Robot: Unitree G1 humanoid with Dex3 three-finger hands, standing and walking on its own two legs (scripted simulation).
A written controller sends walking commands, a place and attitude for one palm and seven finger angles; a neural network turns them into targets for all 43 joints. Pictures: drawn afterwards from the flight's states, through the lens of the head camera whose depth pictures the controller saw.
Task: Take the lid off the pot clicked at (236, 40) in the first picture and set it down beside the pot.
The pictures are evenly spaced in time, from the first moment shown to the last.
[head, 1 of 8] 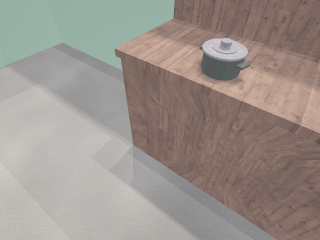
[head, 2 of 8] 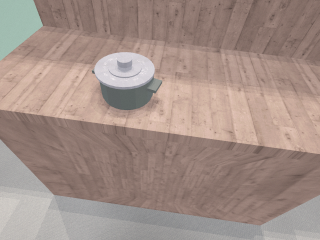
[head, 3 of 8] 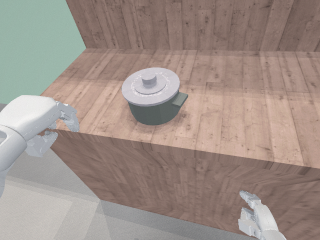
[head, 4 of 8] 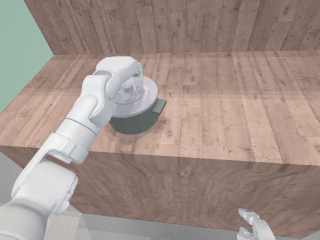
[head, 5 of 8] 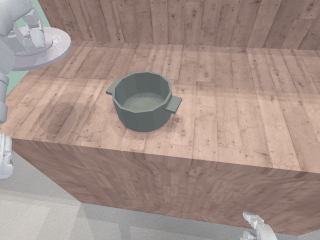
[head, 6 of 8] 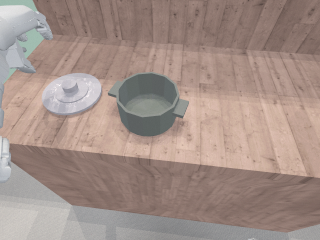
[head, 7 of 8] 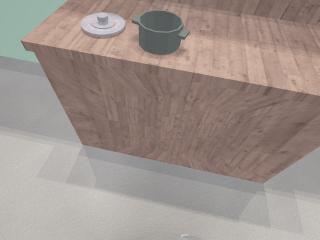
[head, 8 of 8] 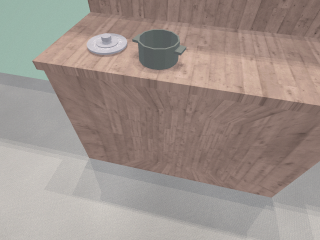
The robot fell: no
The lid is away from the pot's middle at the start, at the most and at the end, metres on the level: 0.00 0.25 0.24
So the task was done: no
